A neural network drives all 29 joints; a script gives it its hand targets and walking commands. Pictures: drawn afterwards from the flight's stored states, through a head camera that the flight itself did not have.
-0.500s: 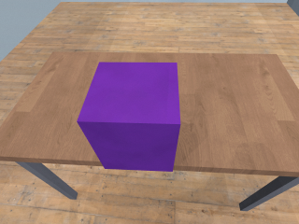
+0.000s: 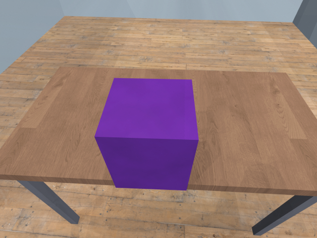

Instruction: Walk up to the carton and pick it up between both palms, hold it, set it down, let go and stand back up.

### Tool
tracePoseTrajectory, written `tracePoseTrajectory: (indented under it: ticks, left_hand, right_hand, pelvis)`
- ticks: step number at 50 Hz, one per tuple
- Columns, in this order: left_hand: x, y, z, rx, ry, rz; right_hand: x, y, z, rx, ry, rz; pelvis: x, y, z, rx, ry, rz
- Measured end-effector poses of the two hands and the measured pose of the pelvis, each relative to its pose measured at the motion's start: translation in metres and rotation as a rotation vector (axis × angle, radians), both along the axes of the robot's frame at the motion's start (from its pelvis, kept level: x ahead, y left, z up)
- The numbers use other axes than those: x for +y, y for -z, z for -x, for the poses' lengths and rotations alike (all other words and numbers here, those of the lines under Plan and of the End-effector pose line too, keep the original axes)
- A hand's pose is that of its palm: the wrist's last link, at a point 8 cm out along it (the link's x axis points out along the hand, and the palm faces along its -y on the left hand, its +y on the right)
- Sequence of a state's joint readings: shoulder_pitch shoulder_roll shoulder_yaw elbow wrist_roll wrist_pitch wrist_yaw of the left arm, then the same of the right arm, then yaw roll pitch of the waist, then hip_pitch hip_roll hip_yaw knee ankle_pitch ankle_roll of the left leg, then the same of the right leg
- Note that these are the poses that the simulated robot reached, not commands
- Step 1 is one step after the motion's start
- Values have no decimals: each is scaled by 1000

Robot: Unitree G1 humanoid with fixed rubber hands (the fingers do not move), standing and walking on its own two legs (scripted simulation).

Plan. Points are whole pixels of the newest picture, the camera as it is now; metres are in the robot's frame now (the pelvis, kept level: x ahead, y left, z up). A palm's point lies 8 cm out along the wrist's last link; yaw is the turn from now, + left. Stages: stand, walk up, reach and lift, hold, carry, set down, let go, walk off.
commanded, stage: walk up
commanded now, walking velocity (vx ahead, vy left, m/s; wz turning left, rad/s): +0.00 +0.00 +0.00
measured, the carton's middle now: (151, 136) +0.38 +0.04 +0.04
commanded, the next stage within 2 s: none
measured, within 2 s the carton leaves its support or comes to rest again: neither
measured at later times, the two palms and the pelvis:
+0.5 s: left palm out of the picture -0.02 +0.19 -0.15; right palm out of the picture -0.02 -0.18 -0.15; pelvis +0.02 +0.01 +0.00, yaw +0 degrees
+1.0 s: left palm out of the picture -0.01 +0.20 -0.15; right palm out of the picture +0.00 -0.16 -0.15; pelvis +0.04 +0.02 +0.00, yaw +0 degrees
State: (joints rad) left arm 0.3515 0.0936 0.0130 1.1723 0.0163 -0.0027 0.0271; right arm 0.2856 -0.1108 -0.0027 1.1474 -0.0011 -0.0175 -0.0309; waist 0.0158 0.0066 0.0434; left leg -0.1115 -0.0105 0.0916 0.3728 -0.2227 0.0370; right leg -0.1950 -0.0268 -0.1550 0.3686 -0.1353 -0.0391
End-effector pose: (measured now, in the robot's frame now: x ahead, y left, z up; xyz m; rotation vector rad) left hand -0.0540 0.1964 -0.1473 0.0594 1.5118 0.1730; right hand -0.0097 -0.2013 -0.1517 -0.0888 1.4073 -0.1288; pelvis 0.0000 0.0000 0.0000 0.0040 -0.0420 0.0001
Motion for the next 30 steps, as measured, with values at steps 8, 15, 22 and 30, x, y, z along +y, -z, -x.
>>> tracePoseTrajectory:
  ticks: [8,15,22,30]
  left_hand:
    - [1,3,-6,5,5,8]
    - [-2,5,-22,-26,8,23]
    - [-3,5,-30,-34,11,29]
    - [-1,5,-29,-12,8,31]
  right_hand:
    - [11,-2,22,61,10,-15]
    - [17,-2,21,64,10,-17]
    - [23,-1,9,45,7,-24]
    - [26,-2,4,52,9,-21]
  pelvis:
    - [2,0,-4,9,4,1]
    - [5,0,-10,11,4,0]
    - [8,0,-16,13,4,1]
    - [11,0,-22,16,5,4]
